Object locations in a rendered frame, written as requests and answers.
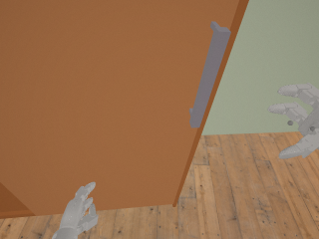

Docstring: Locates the handle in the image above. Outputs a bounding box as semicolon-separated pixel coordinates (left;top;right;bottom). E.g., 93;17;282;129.
189;21;231;128

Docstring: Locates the robot left forearm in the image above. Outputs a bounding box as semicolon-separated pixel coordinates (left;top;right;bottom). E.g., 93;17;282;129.
52;227;78;239

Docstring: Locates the right robot hand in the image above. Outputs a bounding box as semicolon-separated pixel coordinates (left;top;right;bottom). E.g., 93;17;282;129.
267;83;319;159

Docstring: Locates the left robot hand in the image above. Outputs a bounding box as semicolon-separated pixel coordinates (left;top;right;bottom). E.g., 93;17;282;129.
59;181;99;235

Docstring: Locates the wardrobe door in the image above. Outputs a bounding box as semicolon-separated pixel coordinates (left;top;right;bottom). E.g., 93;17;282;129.
0;0;239;216
0;182;30;212

